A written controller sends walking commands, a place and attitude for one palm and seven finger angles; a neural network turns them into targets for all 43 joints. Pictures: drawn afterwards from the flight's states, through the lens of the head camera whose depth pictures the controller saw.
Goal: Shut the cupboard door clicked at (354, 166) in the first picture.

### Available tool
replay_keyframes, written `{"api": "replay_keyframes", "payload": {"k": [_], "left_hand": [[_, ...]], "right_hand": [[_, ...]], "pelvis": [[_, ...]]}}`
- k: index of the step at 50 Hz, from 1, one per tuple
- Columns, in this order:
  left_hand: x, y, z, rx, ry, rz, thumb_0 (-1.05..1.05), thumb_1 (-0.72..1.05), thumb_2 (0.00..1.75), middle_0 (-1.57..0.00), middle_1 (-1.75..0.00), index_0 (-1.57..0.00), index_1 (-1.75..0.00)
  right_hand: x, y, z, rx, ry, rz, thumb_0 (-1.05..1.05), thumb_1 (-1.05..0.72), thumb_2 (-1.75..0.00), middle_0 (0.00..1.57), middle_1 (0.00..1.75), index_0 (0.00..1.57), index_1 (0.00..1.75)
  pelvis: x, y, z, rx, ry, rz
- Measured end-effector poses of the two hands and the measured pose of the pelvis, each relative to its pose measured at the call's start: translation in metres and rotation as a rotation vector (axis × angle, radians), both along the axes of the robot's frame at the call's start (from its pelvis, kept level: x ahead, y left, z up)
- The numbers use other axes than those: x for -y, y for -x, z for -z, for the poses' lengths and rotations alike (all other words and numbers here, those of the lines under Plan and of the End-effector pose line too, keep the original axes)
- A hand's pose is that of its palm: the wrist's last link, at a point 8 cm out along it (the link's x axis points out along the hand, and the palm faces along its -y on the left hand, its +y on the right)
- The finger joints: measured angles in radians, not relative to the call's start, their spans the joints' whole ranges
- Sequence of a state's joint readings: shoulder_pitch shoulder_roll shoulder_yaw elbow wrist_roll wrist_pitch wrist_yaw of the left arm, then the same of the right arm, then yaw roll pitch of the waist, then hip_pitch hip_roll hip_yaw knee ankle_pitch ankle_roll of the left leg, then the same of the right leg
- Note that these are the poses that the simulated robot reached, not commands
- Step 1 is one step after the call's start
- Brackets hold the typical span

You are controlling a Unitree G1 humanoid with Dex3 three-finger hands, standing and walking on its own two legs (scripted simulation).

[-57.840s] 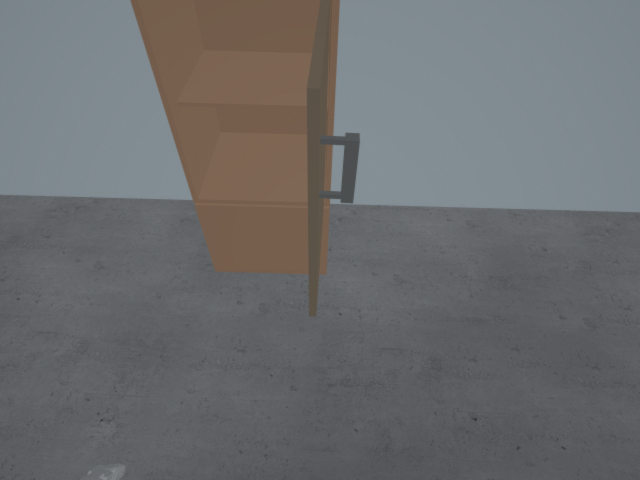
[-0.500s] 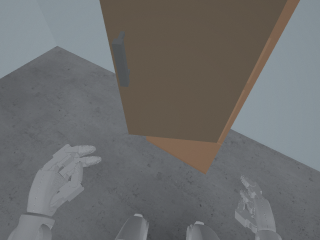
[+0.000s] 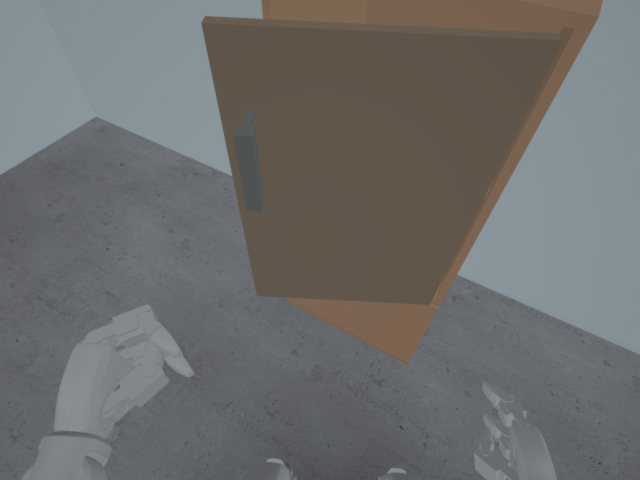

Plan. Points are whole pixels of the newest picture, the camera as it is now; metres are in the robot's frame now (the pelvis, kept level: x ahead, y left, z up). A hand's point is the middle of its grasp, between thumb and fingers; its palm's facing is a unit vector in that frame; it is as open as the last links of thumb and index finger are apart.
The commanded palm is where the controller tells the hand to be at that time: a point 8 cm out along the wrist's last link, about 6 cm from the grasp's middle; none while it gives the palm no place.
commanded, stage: raise the hand and make a fist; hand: left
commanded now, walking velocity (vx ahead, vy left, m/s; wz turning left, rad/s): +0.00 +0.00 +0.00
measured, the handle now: (252, 161) +0.50 +0.14 +0.12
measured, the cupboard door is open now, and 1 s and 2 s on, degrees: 27 27 27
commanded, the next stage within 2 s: bring the fist close to the handle in 0.82 s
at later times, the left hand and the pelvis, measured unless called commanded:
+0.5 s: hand (166, 332) +0.24 +0.18 +0.12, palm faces +0.03 -1.00 -0.05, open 3.1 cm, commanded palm +0.21 +0.23 +0.12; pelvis +0.01 -0.02 +0.02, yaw +0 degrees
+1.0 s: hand (181, 336) +0.24 +0.16 +0.11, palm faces +0.04 -1.00 -0.04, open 3.1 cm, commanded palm +0.23 +0.21 +0.12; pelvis +0.01 -0.03 +0.02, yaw +0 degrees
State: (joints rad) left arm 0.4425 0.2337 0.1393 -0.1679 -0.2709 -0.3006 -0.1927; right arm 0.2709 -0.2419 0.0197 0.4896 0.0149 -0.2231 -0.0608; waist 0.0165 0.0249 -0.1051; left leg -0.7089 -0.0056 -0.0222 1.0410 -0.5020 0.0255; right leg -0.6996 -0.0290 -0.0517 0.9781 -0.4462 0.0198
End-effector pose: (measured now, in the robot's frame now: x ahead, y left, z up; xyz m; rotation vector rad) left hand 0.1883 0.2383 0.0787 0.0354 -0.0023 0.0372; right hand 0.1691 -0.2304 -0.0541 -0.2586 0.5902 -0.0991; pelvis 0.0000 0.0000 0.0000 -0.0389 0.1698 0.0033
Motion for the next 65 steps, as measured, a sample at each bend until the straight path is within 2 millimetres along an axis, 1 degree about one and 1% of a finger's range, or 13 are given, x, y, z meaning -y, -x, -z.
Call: {"api": "replay_keyframes", "payload": {"k": [6, 12, 17, 25, 30, 35, 41, 49, 51, 54, 60, 65], "left_hand": [[-0.003, -0.005, -0.012, 0.009, -0.005, -0.008, 0.02, 0.90, 0.90, -1.15, -1.33, -1.15, -1.33], [0.000, -0.011, -0.022, 0.005, -0.009, 0.000, 0.02, 0.90, 0.90, -1.24, -1.43, -1.24, -1.44], [0.001, -0.017, -0.030, 0.012, -0.012, -0.003, 0.02, 0.90, 0.90, -1.28, -1.47, -1.28, -1.48], [0.009, -0.027, -0.043, 0.017, -0.015, 0.006, 0.02, 0.90, 0.90, -1.30, -1.49, -1.30, -1.50], [0.015, -0.027, -0.039, -0.004, -0.005, 0.003, 0.02, 0.90, 0.90, -1.30, -1.49, -1.30, -1.50], [0.020, -0.024, -0.037, -0.002, -0.003, -0.004, 0.02, 0.90, 0.90, -1.30, -1.50, -1.30, -1.50], [0.023, -0.023, -0.038, 0.016, -0.007, -0.005, 0.02, 0.90, 0.90, -1.30, -1.50, -1.30, -1.50], [0.022, -0.024, -0.037, 0.010, -0.003, -0.004, 0.02, 0.90, 0.90, -1.31, -1.50, -1.30, -1.50], [0.022, -0.028, -0.037, 0.014, -0.002, -0.003, 0.02, 0.90, 0.90, -1.31, -1.50, -1.31, -1.50], [0.025, -0.040, -0.036, 0.027, 0.005, 0.003, 0.02, 0.90, 0.90, -1.31, -1.50, -1.31, -1.50], [0.039, -0.072, -0.038, 0.033, 0.018, 0.047, 0.02, 0.90, 0.90, -1.31, -1.50, -1.31, -1.50], [0.047, -0.088, -0.040, 0.027, 0.022, 0.047, 0.02, 0.90, 0.90, -1.31, -1.50, -1.30, -1.50]], "right_hand": [[-0.015, -0.018, -0.012, 0.043, -0.033, -0.042, 0.02, -0.90, -0.90, 0.21, 0.30, 0.20, 0.30], [-0.020, -0.021, -0.015, 0.042, -0.055, -0.062, 0.02, -0.90, -0.90, 0.21, 0.30, 0.20, 0.30], [-0.014, -0.015, -0.013, 0.017, -0.059, -0.052, 0.02, -0.90, -0.90, 0.21, 0.30, 0.20, 0.30], [0.007, 0.000, -0.011, -0.015, -0.050, -0.012, 0.02, -0.90, -0.90, 0.21, 0.30, 0.20, 0.30], [0.019, 0.004, -0.012, -0.019, -0.041, 0.008, 0.02, -0.90, -0.90, 0.21, 0.30, 0.20, 0.30], [0.027, 0.004, -0.013, -0.016, -0.030, 0.012, 0.02, -0.90, -0.90, 0.21, 0.30, 0.20, 0.30], [0.028, -0.001, -0.014, -0.005, -0.034, 0.004, 0.02, -0.91, -0.90, 0.21, 0.30, 0.20, 0.30], [0.022, -0.006, -0.014, 0.006, -0.047, -0.008, 0.02, -0.91, -0.90, 0.21, 0.30, 0.20, 0.30], [0.020, -0.007, -0.013, 0.003, -0.046, -0.014, 0.02, -0.90, -0.90, 0.21, 0.30, 0.20, 0.30], [0.017, -0.007, -0.010, -0.007, -0.044, -0.020, 0.02, -0.90, -0.90, 0.21, 0.30, 0.20, 0.30], [0.013, -0.001, -0.007, -0.032, -0.052, -0.007, 0.02, -0.90, -0.90, 0.21, 0.30, 0.20, 0.30], [0.013, 0.006, -0.007, -0.054, -0.064, 0.015, 0.02, -0.90, -0.90, 0.21, 0.30, 0.20, 0.30]], "pelvis": [[0.000, -0.005, -0.006, 0.018, 0.003, -0.005], [0.003, -0.007, -0.012, 0.037, 0.000, -0.008], [0.007, -0.009, -0.016, 0.050, -0.005, -0.008], [0.015, -0.010, -0.023, 0.067, -0.016, -0.004], [0.020, -0.010, -0.025, 0.069, -0.023, 0.001], [0.024, -0.010, -0.025, 0.070, -0.027, 0.002], [0.027, -0.009, -0.025, 0.071, -0.028, 0.000], [0.026, -0.009, -0.025, 0.072, -0.027, -0.002], [0.025, -0.008, -0.024, 0.072, -0.026, -0.006], [0.024, -0.007, -0.024, 0.071, -0.024, -0.010], [0.021, -0.007, -0.025, 0.065, -0.028, -0.003], [0.019, -0.010, -0.027, 0.065, -0.034, 0.011]]}}
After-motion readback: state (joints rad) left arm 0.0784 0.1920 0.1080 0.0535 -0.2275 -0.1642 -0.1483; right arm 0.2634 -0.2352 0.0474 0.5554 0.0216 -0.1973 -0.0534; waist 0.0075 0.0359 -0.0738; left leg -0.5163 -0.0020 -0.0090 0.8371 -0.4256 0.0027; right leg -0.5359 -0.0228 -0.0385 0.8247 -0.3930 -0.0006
